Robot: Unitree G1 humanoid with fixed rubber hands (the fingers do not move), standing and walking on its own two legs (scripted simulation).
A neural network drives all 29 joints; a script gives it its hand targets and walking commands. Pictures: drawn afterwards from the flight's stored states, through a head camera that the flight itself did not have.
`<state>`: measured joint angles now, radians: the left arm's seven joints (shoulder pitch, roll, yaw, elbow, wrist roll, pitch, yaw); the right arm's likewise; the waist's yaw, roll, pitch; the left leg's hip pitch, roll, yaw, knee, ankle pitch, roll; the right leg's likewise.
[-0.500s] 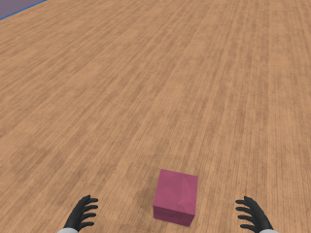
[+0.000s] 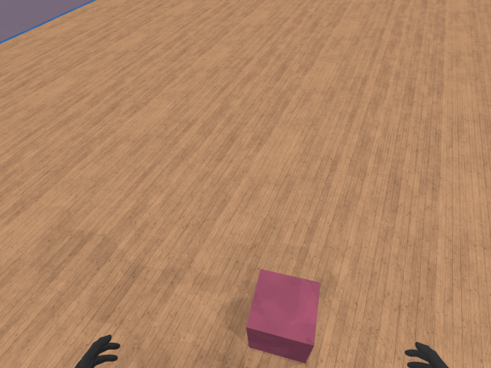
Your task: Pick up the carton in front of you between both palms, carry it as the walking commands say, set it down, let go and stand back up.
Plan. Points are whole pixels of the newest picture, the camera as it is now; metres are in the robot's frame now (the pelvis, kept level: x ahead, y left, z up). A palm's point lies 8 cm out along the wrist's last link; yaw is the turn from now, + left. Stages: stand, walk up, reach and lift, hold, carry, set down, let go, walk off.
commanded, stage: stand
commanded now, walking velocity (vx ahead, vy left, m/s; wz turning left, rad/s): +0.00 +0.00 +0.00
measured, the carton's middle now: (283, 316) +0.41 -0.07 -0.64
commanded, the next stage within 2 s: none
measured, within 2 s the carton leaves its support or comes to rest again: neither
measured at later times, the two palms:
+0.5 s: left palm out of the picture +0.10 +0.30 -0.09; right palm out of the picture +0.09 -0.30 -0.10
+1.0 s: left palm out of the picture +0.08 +0.31 -0.09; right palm out of the picture +0.06 -0.30 -0.10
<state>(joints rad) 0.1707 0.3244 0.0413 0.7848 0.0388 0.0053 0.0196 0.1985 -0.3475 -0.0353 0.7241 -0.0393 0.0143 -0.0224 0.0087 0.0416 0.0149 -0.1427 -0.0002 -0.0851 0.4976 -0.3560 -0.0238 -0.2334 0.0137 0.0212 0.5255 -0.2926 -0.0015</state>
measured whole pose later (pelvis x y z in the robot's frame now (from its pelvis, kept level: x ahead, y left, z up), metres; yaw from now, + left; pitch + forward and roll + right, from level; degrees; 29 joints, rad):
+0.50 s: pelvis -0.01 +0.00 +0.01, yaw +0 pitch -1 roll +0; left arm 0.14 0.34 0.04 0.91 0.03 0.00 0.01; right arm 0.20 -0.37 -0.02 0.84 -0.04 -0.01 -0.03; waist 0.01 0.03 0.02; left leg -0.10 0.00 -0.07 0.42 -0.30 -0.03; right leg -0.19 0.01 0.03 0.46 -0.24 0.00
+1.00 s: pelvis -0.02 +0.00 +0.01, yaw -1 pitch -2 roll +0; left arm 0.12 0.37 0.02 1.00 0.02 0.00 0.00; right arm 0.18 -0.39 0.00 0.94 -0.02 -0.01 -0.02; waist 0.01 0.02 0.03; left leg -0.08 0.00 -0.06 0.38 -0.26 -0.02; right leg -0.18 0.01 0.04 0.41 -0.20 0.00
